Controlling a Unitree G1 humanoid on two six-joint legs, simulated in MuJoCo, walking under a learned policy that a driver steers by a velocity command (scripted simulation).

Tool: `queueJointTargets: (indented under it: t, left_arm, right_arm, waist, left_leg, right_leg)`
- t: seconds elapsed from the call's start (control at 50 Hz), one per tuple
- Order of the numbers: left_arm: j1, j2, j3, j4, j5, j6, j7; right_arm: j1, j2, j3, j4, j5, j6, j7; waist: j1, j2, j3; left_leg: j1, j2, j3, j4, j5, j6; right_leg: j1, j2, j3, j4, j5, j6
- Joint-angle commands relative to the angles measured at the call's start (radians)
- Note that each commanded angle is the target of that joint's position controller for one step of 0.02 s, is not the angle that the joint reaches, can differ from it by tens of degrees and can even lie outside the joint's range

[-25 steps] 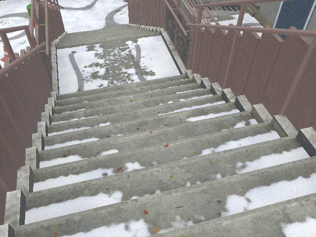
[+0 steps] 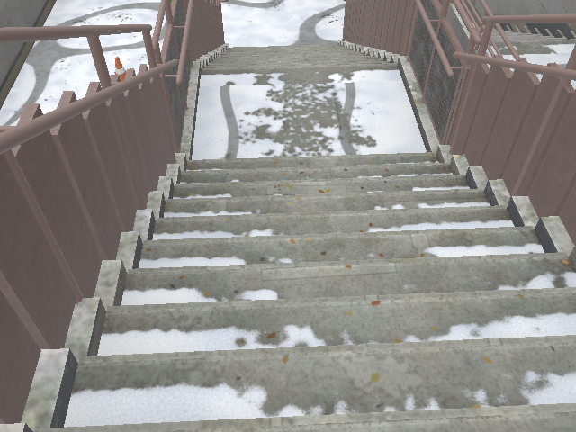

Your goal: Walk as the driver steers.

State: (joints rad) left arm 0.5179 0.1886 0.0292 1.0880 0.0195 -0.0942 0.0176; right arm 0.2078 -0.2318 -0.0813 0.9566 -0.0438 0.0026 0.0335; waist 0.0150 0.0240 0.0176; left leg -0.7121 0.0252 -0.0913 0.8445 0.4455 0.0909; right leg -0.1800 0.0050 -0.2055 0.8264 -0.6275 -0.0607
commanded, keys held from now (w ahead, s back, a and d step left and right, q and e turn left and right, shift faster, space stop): w+q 0.24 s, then w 0.76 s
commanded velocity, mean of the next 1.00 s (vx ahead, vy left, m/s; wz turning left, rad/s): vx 0.50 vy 0.00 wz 0.25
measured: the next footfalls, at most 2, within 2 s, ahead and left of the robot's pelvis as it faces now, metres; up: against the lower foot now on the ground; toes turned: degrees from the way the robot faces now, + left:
left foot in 0.18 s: +0.24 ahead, +0.10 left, -0.16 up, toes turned +11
right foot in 0.76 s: +0.59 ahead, -0.02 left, -0.32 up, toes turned +13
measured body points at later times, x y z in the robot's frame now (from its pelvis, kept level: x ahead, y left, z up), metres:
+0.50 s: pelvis +0.27 +0.05 -0.14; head +0.26 +0.06 +0.31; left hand +0.30 +0.32 -0.28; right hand +0.27 -0.20 -0.28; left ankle +0.20 +0.09 -0.85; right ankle +0.47 -0.08 -0.79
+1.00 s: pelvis +0.56 +0.05 -0.29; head +0.56 +0.04 +0.16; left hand +0.43 +0.26 -0.43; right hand +0.69 -0.18 -0.43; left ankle +0.62 +0.22 -0.92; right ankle +0.55 -0.03 -1.01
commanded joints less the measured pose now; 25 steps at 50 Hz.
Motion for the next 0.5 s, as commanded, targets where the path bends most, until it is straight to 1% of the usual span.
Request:
queueJointTargets:
  t: [0.02, 0.04, 0.06, 0.08, 0.1, 0.12, 0.14, 0.16, 0.18, 0.2, 0.22, 0.24, 0.26, 0.28, 0.3, 0.32, 0.34, 0.36, 0.38, 0.4, 0.42, 0.44, 0.46, 0.48, 0.5]
  left_arm:
    - [-0.049, 0.096, 0.007, -0.069, 0.011, -0.017, 0.013]
    - [-0.011, 0.100, 0.011, -0.054, 0.019, -0.009, 0.018]
    - [0.025, 0.103, 0.011, -0.041, 0.024, 0.004, 0.024]
    - [0.054, 0.107, 0.013, -0.031, 0.028, 0.016, 0.031]
    - [0.074, 0.114, 0.015, -0.022, 0.032, 0.027, 0.038]
    - [0.092, 0.122, 0.018, -0.007, 0.036, 0.036, 0.044]
    - [0.094, 0.110, 0.008, 0.004, 0.044, 0.047, 0.042]
    - [0.051, 0.130, 0.013, -0.006, 0.041, 0.053, 0.050]
    - [-0.001, 0.142, 0.019, -0.015, 0.029, 0.051, 0.043]
    - [0.052, 0.069, 0.018, -0.067, 0.001, 0.045, 0.029]
    - [0.001, 0.122, 0.014, -0.147, -0.021, 0.035, 0.024]
    - [-0.147, 0.132, 0.016, -0.230, -0.023, 0.024, 0.026]
    - [-0.187, 0.127, 0.010, -0.217, 0.001, 0.027, 0.026]
    - [-0.189, 0.144, 0.018, -0.205, 0.025, 0.042, 0.018]
    - [-0.148, 0.140, 0.026, -0.178, 0.032, 0.056, 0.017]
    - [-0.117, 0.108, 0.022, -0.151, 0.046, 0.075, 0.016]
    - [-0.183, 0.088, 0.016, -0.192, 0.045, 0.090, 0.001]
    - [-0.165, 0.064, 0.011, -0.180, 0.060, 0.101, -0.004]
    - [-0.106, 0.062, 0.013, -0.151, 0.054, 0.105, -0.007]
    - [-0.047, 0.081, 0.025, -0.121, 0.034, 0.108, -0.010]
    - [-0.133, 0.125, 0.046, -0.148, 0.020, 0.100, -0.014]
    - [-0.227, 0.133, 0.051, -0.180, 0.021, 0.092, -0.019]
    - [-0.284, 0.136, 0.057, -0.189, 0.030, 0.089, -0.026]
    - [-0.330, 0.127, 0.055, -0.211, 0.037, 0.083, -0.036]
    - [-0.363, 0.107, 0.054, -0.220, 0.042, 0.081, -0.046]
  right_arm:
    - [-0.161, 0.008, 0.019, -0.082, 0.016, -0.021, 0.016]
    - [-0.217, 0.010, 0.026, -0.102, 0.015, -0.019, 0.015]
    - [-0.253, 0.010, 0.031, -0.118, 0.019, -0.019, 0.012]
    - [-0.267, 0.005, 0.033, -0.129, 0.023, -0.020, 0.009]
    - [-0.259, -0.004, 0.033, -0.130, 0.023, -0.022, 0.007]
    - [-0.208, -0.026, 0.026, -0.113, 0.018, -0.027, 0.003]
    - [-0.101, -0.031, 0.021, -0.070, 0.006, -0.026, -0.006]
    - [0.136, -0.056, 0.005, 0.006, 0.010, -0.027, -0.010]
    - [0.298, -0.122, -0.022, 0.062, 0.001, -0.022, -0.009]
    - [0.324, -0.211, -0.036, 0.061, 0.012, -0.019, 0.002]
    - [0.354, -0.227, -0.036, 0.030, 0.067, -0.009, 0.002]
    - [0.359, -0.236, -0.035, 0.008, 0.056, 0.006, -0.020]
    - [0.309, -0.188, -0.018, 0.021, 0.037, 0.015, -0.038]
    - [0.254, -0.136, -0.002, 0.011, 0.032, 0.007, -0.042]
    - [0.180, -0.077, 0.027, 0.007, 0.018, -0.013, -0.039]
    - [0.134, -0.069, 0.033, 0.006, 0.026, -0.027, -0.040]
    - [0.080, -0.097, 0.032, -0.008, 0.051, -0.047, -0.048]
    - [0.111, -0.148, 0.018, 0.014, 0.046, -0.052, -0.049]
    - [0.144, -0.160, 0.012, 0.025, 0.048, -0.052, -0.050]
    - [0.164, -0.161, 0.006, 0.025, 0.043, -0.054, -0.045]
    - [0.214, -0.095, 0.013, 0.052, 0.051, -0.064, -0.048]
    - [0.255, -0.070, 0.023, 0.058, 0.058, -0.069, -0.051]
    - [0.286, -0.063, 0.022, 0.055, 0.043, -0.067, -0.048]
    - [0.261, -0.047, 0.025, 0.042, 0.048, -0.072, -0.054]
    - [0.251, -0.041, 0.032, 0.032, 0.042, -0.069, -0.054]
  waist:
    - [0.029, -0.063, 0.145]
    - [0.069, -0.067, 0.175]
    - [0.098, -0.079, 0.204]
    - [0.114, -0.088, 0.222]
    - [0.120, -0.082, 0.230]
    - [0.098, -0.065, 0.223]
    - [0.064, -0.052, 0.138]
    - [-0.054, -0.076, 0.027]
    - [-0.160, 0.056, -0.057]
    - [-0.090, 0.268, -0.170]
    - [-0.145, 0.180, -0.373]
    - [-0.192, 0.167, -0.374]
    - [-0.143, 0.062, -0.184]
    - [-0.101, 0.019, -0.083]
    - [-0.018, -0.078, 0.002]
    - [0.027, -0.054, 0.054]
    - [0.060, -0.061, 0.072]
    - [0.053, 0.009, 0.041]
    - [0.068, 0.034, 0.011]
    - [0.071, 0.059, -0.030]
    - [0.044, 0.030, 0.009]
    - [0.009, 0.020, 0.028]
    - [-0.020, 0.025, 0.042]
    - [-0.012, -0.013, 0.065]
    - [-0.023, -0.008, 0.071]
  left_leg:
    - [0.168, -0.022, 0.106, -0.178, 0.146, 0.000]
    - [0.155, -0.015, 0.127, -0.233, 0.098, -0.002]
    - [0.120, -0.005, 0.130, -0.279, 0.023, -0.001]
    - [0.095, 0.009, 0.136, -0.326, -0.051, 0.004]
    - [0.096, 0.024, 0.142, -0.386, -0.130, 0.017]
    - [0.159, 0.021, 0.151, -0.447, -0.229, 0.035]
    - [0.298, -0.014, 0.219, -0.458, -0.216, 0.052]
    - [0.556, -0.005, 0.177, -0.521, -0.196, 0.080]
    - [0.799, -0.008, 0.186, -0.517, -0.121, 0.120]
    - [1.227, 0.180, -0.012, -0.050, 0.422, 0.206]
    - [1.346, 0.292, -0.216, -0.060, 0.377, 0.302]
    - [1.307, 0.377, -0.411, -0.322, -0.106, 0.368]
    - [1.091, 0.374, -0.412, -0.456, -0.547, 0.332]
    - [0.877, 0.349, -0.401, -0.450, -0.600, 0.298]
    - [0.645, 0.279, -0.305, -0.413, -0.555, 0.233]
    - [0.438, 0.233, -0.275, -0.409, -0.453, 0.221]
    - [0.231, 0.128, -0.148, -0.512, -0.414, 0.182]
    - [0.201, 0.137, -0.167, -0.504, -0.290, 0.203]
    - [0.256, 0.135, -0.166, -0.472, -0.238, 0.210]
    - [0.323, 0.143, -0.168, -0.438, -0.200, 0.209]
    - [0.427, 0.117, -0.177, -0.386, -0.399, 0.193]
    - [0.473, 0.122, -0.226, -0.375, -0.514, 0.191]
    - [0.526, 0.124, -0.251, -0.351, -0.598, 0.194]
    - [0.434, 0.095, -0.228, -0.332, -0.759, 0.177]
    - [0.376, 0.083, -0.234, -0.316, -0.851, 0.167]
  right_leg:
    - [-0.221, -0.213, 0.154, -0.200, 0.228, -0.050]
    - [-0.174, -0.227, 0.143, -0.162, 0.282, -0.052]
    - [-0.100, -0.238, 0.158, -0.119, 0.349, -0.059]
    - [-0.029, -0.253, 0.171, -0.075, 0.424, -0.066]
    - [0.030, -0.268, 0.177, -0.030, 0.516, -0.072]
    - [0.057, -0.268, 0.165, 0.061, 0.643, -0.079]
    - [0.074, -0.245, 0.125, 0.237, 0.779, -0.080]
    - [-0.001, -0.235, 0.123, 0.494, 0.797, -0.089]
    - [-0.154, -0.123, 0.031, 0.902, 0.484, -0.061]
    - [-0.670, -0.019, 0.047, 1.307, -0.290, -0.009]
    - [-0.832, -0.064, 0.147, 1.333, -0.238, 0.004]
    - [-0.985, -0.035, 0.161, 1.283, -0.154, 0.037]
    - [-1.026, -0.090, 0.208, 1.088, -0.017, 0.032]
    - [-0.949, -0.113, 0.226, 1.004, 0.014, 0.034]
    - [-0.820, -0.140, 0.259, 0.764, 0.229, 0.041]
    - [-0.697, -0.143, 0.256, 0.661, 0.292, 0.062]
    - [-0.482, -0.129, 0.233, 0.357, 0.455, 0.091]
    - [-0.394, -0.099, 0.196, 0.359, 0.491, 0.103]
    - [-0.397, -0.115, 0.213, 0.341, 0.529, 0.103]
    - [-0.418, -0.117, 0.216, 0.373, 0.645, 0.087]
    - [-0.569, -0.143, 0.275, 0.248, 0.808, 0.074]
    - [-0.636, -0.147, 0.292, 0.184, 0.855, 0.062]
    - [-0.701, -0.143, 0.295, 0.160, 0.866, 0.047]
    - [-0.637, -0.127, 0.291, 0.024, 1.008, 0.053]
    - [-0.566, -0.108, 0.278, -0.002, 1.070, 0.051]
Velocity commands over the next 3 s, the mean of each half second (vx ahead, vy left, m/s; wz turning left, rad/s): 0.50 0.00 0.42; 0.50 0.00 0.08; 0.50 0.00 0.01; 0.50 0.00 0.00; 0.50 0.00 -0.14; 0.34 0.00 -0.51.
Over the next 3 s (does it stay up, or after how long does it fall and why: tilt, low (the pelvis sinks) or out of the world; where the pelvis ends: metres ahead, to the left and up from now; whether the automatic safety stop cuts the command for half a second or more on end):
stays up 1.55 0.31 -0.86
